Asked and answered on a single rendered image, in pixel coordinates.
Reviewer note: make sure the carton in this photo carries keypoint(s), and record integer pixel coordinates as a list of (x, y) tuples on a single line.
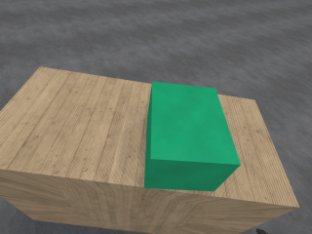
[(188, 142)]

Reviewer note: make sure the pedestal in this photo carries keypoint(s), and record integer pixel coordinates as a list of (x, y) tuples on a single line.
[(72, 151)]

